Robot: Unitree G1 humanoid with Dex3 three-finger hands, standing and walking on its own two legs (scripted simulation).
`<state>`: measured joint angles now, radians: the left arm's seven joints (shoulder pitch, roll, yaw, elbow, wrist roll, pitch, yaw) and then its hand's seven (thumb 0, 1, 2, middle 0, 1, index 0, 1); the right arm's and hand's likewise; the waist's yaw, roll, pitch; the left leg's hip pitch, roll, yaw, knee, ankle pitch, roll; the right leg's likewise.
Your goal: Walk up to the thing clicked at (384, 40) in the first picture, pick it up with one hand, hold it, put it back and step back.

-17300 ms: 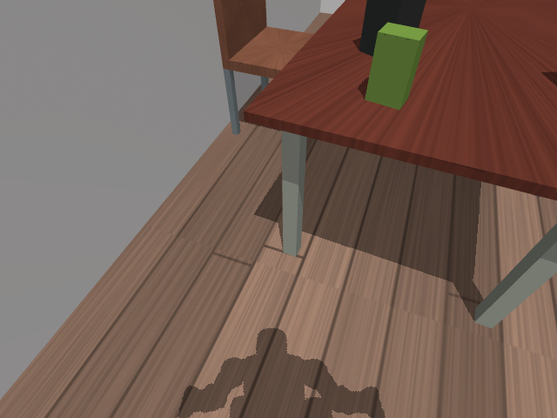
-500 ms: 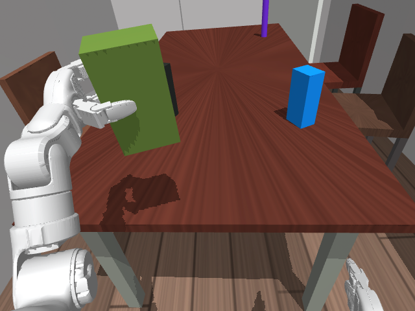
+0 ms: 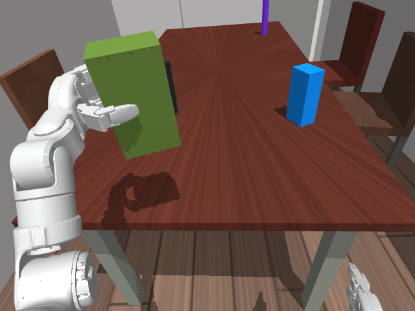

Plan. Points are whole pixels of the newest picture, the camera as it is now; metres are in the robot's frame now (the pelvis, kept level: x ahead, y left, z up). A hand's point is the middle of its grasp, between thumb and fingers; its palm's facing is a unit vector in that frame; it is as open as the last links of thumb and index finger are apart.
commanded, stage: hold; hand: left
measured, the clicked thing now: (139, 99) +0.36 +0.14 +0.30
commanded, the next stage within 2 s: crouch in 1.78 s
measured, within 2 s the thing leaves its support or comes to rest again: neither
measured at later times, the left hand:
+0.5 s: hand (111, 91) +0.36 +0.18 +0.32, palm faces +0.16 -0.99 +0.03, open 10.6 cm
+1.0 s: hand (108, 91) +0.36 +0.18 +0.32, palm faces +0.16 -0.99 +0.02, open 10.6 cm
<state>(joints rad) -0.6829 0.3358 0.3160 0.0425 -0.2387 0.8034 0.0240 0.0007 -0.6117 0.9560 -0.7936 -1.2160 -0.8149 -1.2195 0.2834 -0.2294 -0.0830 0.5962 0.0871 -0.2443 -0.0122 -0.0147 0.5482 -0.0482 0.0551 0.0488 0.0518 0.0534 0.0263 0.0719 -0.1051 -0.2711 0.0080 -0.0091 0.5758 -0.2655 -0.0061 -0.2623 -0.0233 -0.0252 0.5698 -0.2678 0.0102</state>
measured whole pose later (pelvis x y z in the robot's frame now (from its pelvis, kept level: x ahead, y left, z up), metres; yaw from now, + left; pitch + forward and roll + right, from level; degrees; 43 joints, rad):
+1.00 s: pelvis +0.00 +0.00 +0.00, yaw +0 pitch -2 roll +0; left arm -0.72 0.34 0.32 0.07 -0.23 0.81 0.02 0.00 -0.61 0.96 -0.79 -1.22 -0.81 -1.23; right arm 0.28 -0.22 -0.08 0.59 0.09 -0.24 -0.01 -0.01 0.54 -0.05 0.06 0.05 0.05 0.05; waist 0.03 0.07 -0.11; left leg -0.26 0.01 -0.01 0.57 -0.27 0.00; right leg -0.25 -0.02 -0.02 0.56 -0.26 0.01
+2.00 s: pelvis +0.00 +0.00 +0.00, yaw +0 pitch -2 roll +0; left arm -0.74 0.35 0.32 0.11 -0.24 0.79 0.01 0.00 -0.61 0.96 -0.79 -1.23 -0.81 -1.23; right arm 0.28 -0.22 -0.07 0.59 0.08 -0.26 -0.02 -0.01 0.55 -0.05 0.06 0.05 0.05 0.05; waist 0.02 0.07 -0.11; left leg -0.26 0.01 -0.01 0.57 -0.26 -0.01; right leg -0.26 -0.02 -0.03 0.56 -0.26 0.01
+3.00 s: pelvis +0.02 +0.01 +0.00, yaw -2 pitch +6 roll -1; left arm -0.91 0.49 0.35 0.91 -0.12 0.12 -0.05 0.00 -0.61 0.96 -0.78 -1.24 -0.80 -1.24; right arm 0.27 -0.23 -0.02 0.54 0.05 -0.25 -0.05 -0.01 0.57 -0.04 0.06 0.05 0.05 0.05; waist -0.07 0.03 -0.09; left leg -0.40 0.03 0.01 0.58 -0.29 0.00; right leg -0.38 0.00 -0.01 0.53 -0.25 0.01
